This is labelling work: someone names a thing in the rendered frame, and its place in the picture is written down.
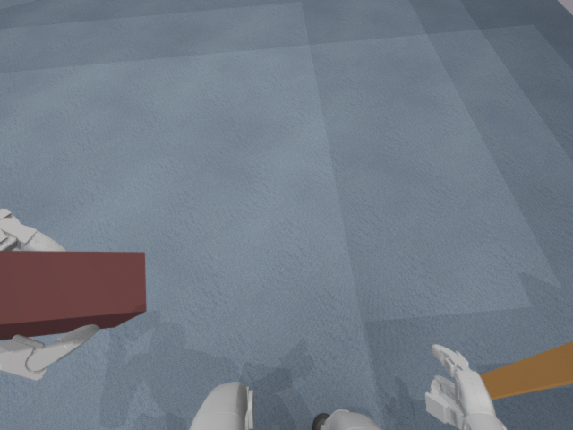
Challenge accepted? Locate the robot right shin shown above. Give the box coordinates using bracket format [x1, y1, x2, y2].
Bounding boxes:
[326, 409, 349, 421]

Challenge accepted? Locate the table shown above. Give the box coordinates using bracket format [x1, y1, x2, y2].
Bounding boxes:
[480, 341, 573, 400]

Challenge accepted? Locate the robot right hand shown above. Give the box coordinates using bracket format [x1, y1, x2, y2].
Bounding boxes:
[425, 344, 496, 430]

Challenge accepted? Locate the robot left hand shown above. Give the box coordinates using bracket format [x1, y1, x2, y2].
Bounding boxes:
[0, 209, 100, 381]

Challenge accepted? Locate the left robot thigh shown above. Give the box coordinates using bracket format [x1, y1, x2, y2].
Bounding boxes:
[189, 383, 254, 430]

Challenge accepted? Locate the sponge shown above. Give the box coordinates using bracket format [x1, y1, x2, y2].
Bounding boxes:
[0, 251, 147, 340]

